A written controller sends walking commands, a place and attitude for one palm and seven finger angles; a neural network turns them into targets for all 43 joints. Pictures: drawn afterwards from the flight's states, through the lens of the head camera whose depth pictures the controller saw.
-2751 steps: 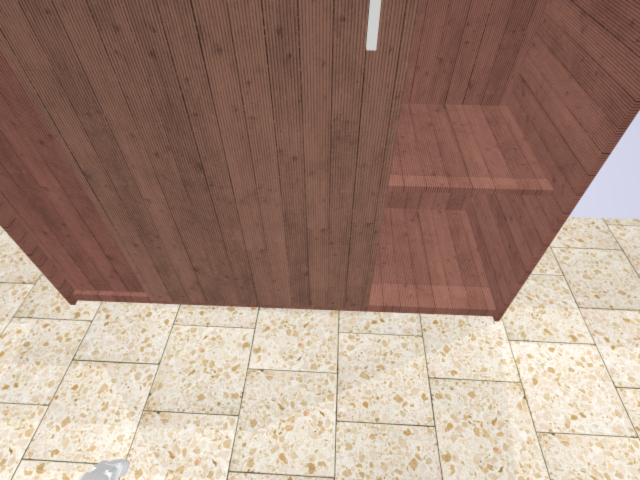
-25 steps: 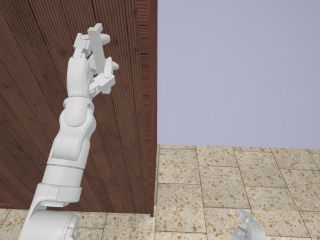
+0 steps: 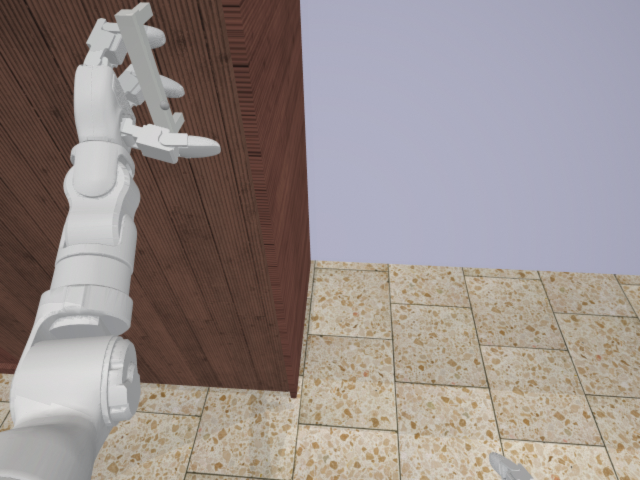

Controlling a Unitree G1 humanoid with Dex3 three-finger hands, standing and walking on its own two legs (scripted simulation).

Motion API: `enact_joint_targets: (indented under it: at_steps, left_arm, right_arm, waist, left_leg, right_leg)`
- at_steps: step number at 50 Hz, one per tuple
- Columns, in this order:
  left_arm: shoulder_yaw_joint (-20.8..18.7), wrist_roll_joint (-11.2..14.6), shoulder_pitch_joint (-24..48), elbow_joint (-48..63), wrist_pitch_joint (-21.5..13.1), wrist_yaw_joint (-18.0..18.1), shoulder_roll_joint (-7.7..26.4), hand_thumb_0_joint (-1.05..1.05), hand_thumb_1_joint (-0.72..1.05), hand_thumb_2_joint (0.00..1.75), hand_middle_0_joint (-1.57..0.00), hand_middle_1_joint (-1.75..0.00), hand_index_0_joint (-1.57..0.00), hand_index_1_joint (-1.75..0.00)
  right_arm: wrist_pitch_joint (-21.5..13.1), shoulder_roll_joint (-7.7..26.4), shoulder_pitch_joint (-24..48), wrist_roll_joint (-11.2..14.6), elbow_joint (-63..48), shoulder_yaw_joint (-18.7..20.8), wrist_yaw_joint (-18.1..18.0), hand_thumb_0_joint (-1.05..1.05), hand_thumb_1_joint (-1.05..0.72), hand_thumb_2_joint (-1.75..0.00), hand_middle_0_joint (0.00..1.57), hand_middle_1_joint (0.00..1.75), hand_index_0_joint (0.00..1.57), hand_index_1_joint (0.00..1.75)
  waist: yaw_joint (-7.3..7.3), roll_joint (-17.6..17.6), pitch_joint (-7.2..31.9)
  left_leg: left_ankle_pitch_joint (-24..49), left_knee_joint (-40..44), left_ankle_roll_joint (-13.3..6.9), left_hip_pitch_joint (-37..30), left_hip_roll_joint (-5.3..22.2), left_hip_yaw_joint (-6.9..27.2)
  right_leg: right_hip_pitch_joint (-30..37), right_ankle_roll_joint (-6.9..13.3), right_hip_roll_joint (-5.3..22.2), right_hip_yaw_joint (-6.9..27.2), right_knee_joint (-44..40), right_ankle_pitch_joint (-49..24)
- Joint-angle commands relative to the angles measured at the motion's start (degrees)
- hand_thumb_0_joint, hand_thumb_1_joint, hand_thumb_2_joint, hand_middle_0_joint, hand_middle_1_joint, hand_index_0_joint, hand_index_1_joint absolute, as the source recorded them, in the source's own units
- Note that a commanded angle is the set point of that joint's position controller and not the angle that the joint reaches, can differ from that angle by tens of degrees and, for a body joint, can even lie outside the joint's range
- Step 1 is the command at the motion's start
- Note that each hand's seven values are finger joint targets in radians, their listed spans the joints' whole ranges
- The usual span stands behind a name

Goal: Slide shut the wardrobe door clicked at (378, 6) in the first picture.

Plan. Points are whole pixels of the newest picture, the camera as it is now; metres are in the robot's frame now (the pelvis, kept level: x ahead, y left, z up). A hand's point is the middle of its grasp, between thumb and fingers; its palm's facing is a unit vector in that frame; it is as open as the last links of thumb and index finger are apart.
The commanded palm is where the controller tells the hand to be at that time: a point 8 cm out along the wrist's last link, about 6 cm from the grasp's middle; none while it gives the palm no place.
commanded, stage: loosen the grip on the handle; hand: left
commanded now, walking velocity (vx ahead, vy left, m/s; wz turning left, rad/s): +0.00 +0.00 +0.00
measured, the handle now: (157, 78) +0.48 +0.20 +0.28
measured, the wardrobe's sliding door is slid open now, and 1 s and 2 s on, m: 0.00 0.00 0.00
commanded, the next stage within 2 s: slip the hand off the handle in 0.18 s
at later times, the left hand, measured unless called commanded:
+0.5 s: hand (155, 111) +0.43 +0.19 +0.26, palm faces +0.04 -0.99 -0.11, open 14.9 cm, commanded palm +0.41 +0.27 +0.26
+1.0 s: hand (69, 110) +0.41 +0.28 +0.27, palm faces +0.19 -0.98 -0.09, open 14.7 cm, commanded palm +0.38 +0.31 +0.26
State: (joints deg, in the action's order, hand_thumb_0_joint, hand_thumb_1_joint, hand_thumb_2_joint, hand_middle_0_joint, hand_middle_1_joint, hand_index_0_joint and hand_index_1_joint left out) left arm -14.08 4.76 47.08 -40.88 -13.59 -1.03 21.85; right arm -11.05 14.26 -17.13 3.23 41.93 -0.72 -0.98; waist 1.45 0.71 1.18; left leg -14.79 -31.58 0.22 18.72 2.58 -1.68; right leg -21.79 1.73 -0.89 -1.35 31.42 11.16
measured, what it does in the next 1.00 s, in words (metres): shifts its weight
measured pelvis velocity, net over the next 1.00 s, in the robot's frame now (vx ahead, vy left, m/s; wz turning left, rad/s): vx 0.04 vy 0.03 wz -0.03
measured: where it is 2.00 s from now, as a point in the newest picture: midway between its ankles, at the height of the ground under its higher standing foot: outside the picture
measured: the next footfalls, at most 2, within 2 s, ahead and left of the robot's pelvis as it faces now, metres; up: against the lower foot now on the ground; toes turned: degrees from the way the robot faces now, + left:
none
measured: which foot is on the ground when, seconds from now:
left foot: down 0.00-1.00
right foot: down 0.00-1.00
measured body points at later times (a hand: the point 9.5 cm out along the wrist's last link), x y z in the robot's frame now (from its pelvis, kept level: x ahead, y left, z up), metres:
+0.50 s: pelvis +0.01 +0.04 +0.00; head +0.01 +0.04 +0.45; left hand +0.42 +0.25 +0.27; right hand +0.15 -0.20 -0.09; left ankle +0.03 +0.14 -0.73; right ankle +0.06 -0.09 -0.73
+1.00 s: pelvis +0.04 +0.03 +0.00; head +0.04 +0.03 +0.45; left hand +0.40 +0.33 +0.28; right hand +0.16 -0.22 -0.09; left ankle +0.03 +0.14 -0.73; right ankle +0.06 -0.09 -0.73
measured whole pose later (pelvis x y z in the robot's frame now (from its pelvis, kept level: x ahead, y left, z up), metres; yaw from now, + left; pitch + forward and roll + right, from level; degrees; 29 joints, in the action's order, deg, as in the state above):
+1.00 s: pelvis +0.04 +0.03 +0.00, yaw -2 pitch +2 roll +0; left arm -23.1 11.9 29.7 -17.7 -6.0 -10.3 26.3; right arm -8.9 15.2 -17.7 3.2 38.4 -1.5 -5.3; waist -0.5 1.3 2.7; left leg -17.4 -30.5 -0.8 14.8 -0.2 -0.4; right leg -17.7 -0.4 -0.6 1.4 28.9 12.8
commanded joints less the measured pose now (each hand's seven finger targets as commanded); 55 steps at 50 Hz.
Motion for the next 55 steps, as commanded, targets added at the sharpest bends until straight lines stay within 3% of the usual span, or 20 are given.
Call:
enact_joint_targets:
  at_steps: [1,4,7,11,13,14,20,22,25,27,29,33,37,43,45,46,48,50,53,55]
  left_arm:
    - [-3.5,1.1,35.7,12.1,-5.5,-2.8,17.6,0.00,-0.55,0.20,-0.30,-1.22,-0.30,-1.22]
    - [-4.6,2.8,33.1,9.2,-4.7,-3.3,17.1,0.00,-0.55,0.20,-0.26,-1.17,-0.26,-1.17]
    - [-2.2,3.7,33.6,9.8,-4.0,-3.1,14.8,0.00,-0.55,0.20,-0.25,-1.15,-0.25,-1.15]
    - [-3.4,3.6,31.7,11.3,-3.3,-1.6,15.2,0.00,-0.55,0.20,-0.25,-1.15,-0.25,-1.15]
    - [-2.8,3.5,31.0,11.7,-2.8,-1.1,14.4,0.00,-0.55,0.20,-0.25,-1.15,-0.25,-1.15]
    - [-5.5,3.4,28.1,11.0,-2.7,-0.7,16.6,0.00,-0.55,0.20,-0.25,-1.15,-0.25,-1.15]
    - [-5.6,3.8,25.1,15.9,-1.7,-0.7,14.9,0.00,-0.55,0.20,-0.25,-1.15,-0.25,-1.15]
    - [-4.9,3.8,24.0,19.0,-1.3,-0.7,13.5,0.00,-0.55,0.20,-0.25,-1.15,-0.25,-1.15]
    - [-7.1,4.1,21.2,22.7,-0.4,-0.1,14.3,0.00,-0.55,0.20,-0.25,-1.15,-0.25,-1.15]
    - [-7.1,4.4,19.7,25.0,0.8,0.0,13.4,0.00,-0.55,0.20,-0.25,-1.15,-0.25,-1.15]
    - [-9.1,4.7,17.2,27.0,1.8,0.5,15.0,0.00,-0.55,0.20,-0.25,-1.15,-0.25,-1.15]
    - [-11.3,4.8,12.3,32.8,4.1,1.2,16.0,0.00,-0.55,0.20,-0.25,-1.15,-0.25,-1.15]
    - [-13.4,5.3,7.0,35.5,5.7,1.1,17.3,0.00,-0.55,0.20,-0.25,-1.15,-0.25,-1.15]
    - [-13.2,5.1,8.8,32.9,5.0,-4.6,19.8,0.00,-0.55,0.20,-0.25,-1.15,-0.25,-1.15]
    - [-9.3,6.3,8.7,35.5,3.7,-7.9,15.7,0.00,-0.55,0.20,-0.25,-1.15,-0.25,-1.15]
    - [-8.2,7.2,8.0,36.0,3.4,-9.3,14.4,0.00,-0.55,0.20,-0.25,-1.15,-0.25,-1.15]
    - [-8.8,8.5,5.2,37.5,2.9,-11.5,14.7,0.00,-0.55,0.20,-0.25,-1.15,-0.25,-1.15]
    - [-8.9,9.9,2.1,36.9,3.3,-12.9,14.1,0.00,-0.55,0.20,-0.25,-1.15,-0.25,-1.15]
    - [-11.5,11.6,-1.3,37.9,5.1,-13.3,15.7,0.00,-0.55,0.20,-0.25,-1.15,-0.25,-1.15]
    - [-12.5,12.1,-1.3,42.1,5.3,-12.6,16.2,0.00,-0.55,0.20,-0.25,-1.15,-0.25,-1.15]
  right_arm:
    - [-2.8,6.8,5.7,0.1,-7.0,3.3,-0.1,0.00,-0.90,-0.90,0.20,0.30,0.20,0.30]
    - [-2.2,7.1,5.7,0.3,-6.0,4.1,-0.1,0.00,-0.90,-0.90,0.20,0.30,0.20,0.30]
    - [-2.0,7.1,5.9,0.4,-5.4,4.2,-0.1,0.00,-0.90,-0.90,0.20,0.30,0.20,0.30]
    - [-1.9,7.1,5.9,0.1,-5.8,4.3,-0.3,0.00,-0.90,-0.90,0.20,0.30,0.20,0.30]
    - [-1.8,7.1,5.9,0.1,-6.1,4.0,-0.4,0.00,-0.90,-0.90,0.20,0.30,0.20,0.30]
    - [-1.7,7.3,5.5,-0.1,-6.3,4.0,-0.6,0.00,-0.90,-0.90,0.20,0.30,0.20,0.30]
    - [-1.9,7.0,5.7,-0.3,-9.5,2.1,-1.9,0.00,-0.90,-0.90,0.20,0.30,0.20,0.30]
    - [-2.4,6.8,6.3,-0.5,-10.4,1.6,-2.5,0.00,-0.90,-0.90,0.20,0.30,0.20,0.30]
    - [-2.9,6.8,5.8,-0.9,-11.2,0.9,-3.3,0.00,-0.90,-0.90,0.20,0.30,0.20,0.30]
    - [-3.0,6.5,5.6,-1.1,-11.5,0.6,-3.8,0.00,-0.90,-0.90,0.20,0.30,0.20,0.30]
    - [-2.9,6.4,5.3,-1.3,-11.3,0.5,-4.3,0.00,-0.90,-0.90,0.20,0.30,0.20,0.30]
    - [-2.2,5.6,5.2,-1.4,-12.0,0.5,-4.4,0.00,-0.90,-0.90,0.20,0.30,0.20,0.30]
    - [-0.8,5.7,5.6,-1.3,-12.2,0.5,-4.4,0.00,-0.90,-0.90,0.20,0.30,0.20,0.30]
    - [-0.4,7.3,4.2,-0.6,-11.7,1.2,-4.8,0.00,-0.90,-0.90,0.20,0.30,0.20,0.30]
    - [-0.9,7.0,4.7,-0.3,-12.4,1.3,-4.7,0.00,-0.90,-0.90,0.20,0.30,0.20,0.30]
    - [-1.1,7.1,4.6,-0.2,-12.5,1.3,-4.7,0.00,-0.90,-0.90,0.20,0.30,0.20,0.30]
    - [-1.4,7.4,4.9,-0.2,-12.7,1.5,-4.6,0.00,-0.90,-0.90,0.20,0.30,0.20,0.30]
    - [-1.5,7.6,5.3,0.1,-12.6,1.4,-4.7,0.00,-0.90,-0.90,0.20,0.30,0.20,0.30]
    - [-1.5,7.8,6.7,0.3,-13.1,1.2,-5.0,0.00,-0.90,-0.90,0.20,0.30,0.20,0.30]
    - [-1.9,7.6,7.9,0.2,-13.8,1.2,-4.9,0.00,-0.90,-0.90,0.20,0.30,0.20,0.30]
  waist:
    - [0.26,-3.7,16.3]
    - [0.20,-6.6,14.6]
    - [0.63,-4.2,13.8]
    - [0.03,-4.9,15.6]
    - [0.19,-5.2,14.3]
    - [-0.61,-6.0,13.9]
    - [-0.67,-4.2,12.7]
    - [-1.16,-0.4,12.1]
    - [-2.22,-0.5,13.0]
    - [-2.31,-1.2,13.4]
    - [-2.99,-1.8,13.9]
    - [-4.01,0.4,17.2]
    - [-4.32,-0.5,17.2]
    - [-1.45,1.4,15.6]
    - [-0.99,5.0,16.8]
    - [-0.86,4.5,17.3]
    - [-1.50,4.3,18.4]
    - [-1.65,3.3,16.2]
    - [-2.80,2.5,13.6]
    - [-3.42,1.8,14.8]
  left_leg:
    - [-5.9,1.3,-1.4,6.8,-2.9,-1.7]
    - [-5.7,-0.4,-1.0,9.2,-3.0,-0.7]
    - [-6.2,-1.2,-0.8,9.2,-3.4,-0.4]
    - [-6.4,-0.8,-1.1,8.5,-3.3,0.0]
    - [-7.2,-0.2,-1.3,7.8,-3.5,-0.1]
    - [-7.7,0.3,-1.5,7.7,-3.4,0.1]
    - [-11.3,5.0,-1.9,1.9,-2.0,1.2]
    - [-12.2,7.0,-1.5,-0.8,-1.1,2.7]
    - [-8.5,8.5,-1.0,-3.0,-0.2,4.7]
    - [-3.1,8.1,-0.8,-4.3,0.2,4.4]
    - [3.7,7.7,-0.5,-5.1,0.4,4.1]
    - [16.0,6.5,0.7,-7.9,0.4,2.8]
    - [19.1,6.3,0.7,-7.5,0.0,1.3]
    - [13.0,6.1,-0.6,-7.5,-0.6,1.3]
    - [14.1,5.5,-0.5,-9.8,-1.0,1.6]
    - [14.7,5.0,-0.6,-10.7,-1.1,1.8]
    - [15.3,4.4,-0.7,-10.9,-1.3,1.9]
    - [13.8,4.4,-1.0,-9.4,-1.5,1.8]
    - [10.0,4.9,-1.3,-6.8,-1.9,1.6]
    - [10.0,4.8,-1.5,-7.2,-2.0,1.6]
  right_leg:
    - [11.8,-1.4,5.1,12.6,-13.0,24.1]
    - [11.3,-1.6,6.0,14.3,-14.0,26.7]
    - [9.3,-1.6,6.2,14.3,-13.8,27.5]
    - [9.4,-1.6,5.7,12.7,-12.4,25.5]
    - [7.8,-1.7,5.0,10.9,-12.0,25.1]
    - [7.7,-1.6,4.5,9.7,-11.3,24.4]
    - [5.3,-1.4,2.1,3.4,-7.1,15.2]
    - [3.9,-0.8,1.6,1.9,-4.8,10.6]
    - [4.9,-0.2,1.1,1.0,-3.1,5.9]
    - [5.8,-0.2,1.0,0.9,-3.0,2.5]
    - [7.7,0.0,0.7,0.6,-3.1,-1.3]
    - [11.0,0.2,0.6,0.2,-2.5,-8.8]
    - [13.7,0.0,0.4,0.2,-3.2,-12.0]
    - [9.9,-0.3,0.3,1.0,-5.0,-8.0]
    - [9.2,0.0,0.2,1.0,-4.8,-8.6]
    - [9.0,0.0,0.2,1.0,-4.6,-9.5]
    - [9.7,-0.1,0.2,1.0,-4.4,-10.5]
    - [9.6,-0.1,0.3,0.9,-4.6,-10.3]
    - [9.8,-0.2,0.7,0.9,-5.3,-7.7]
    - [10.8,-0.3,0.7,1.1,-5.2,-7.5]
